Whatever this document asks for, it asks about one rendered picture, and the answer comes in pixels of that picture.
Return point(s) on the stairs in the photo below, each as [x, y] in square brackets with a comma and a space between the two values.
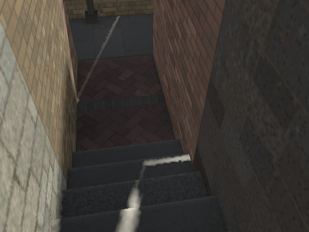
[147, 187]

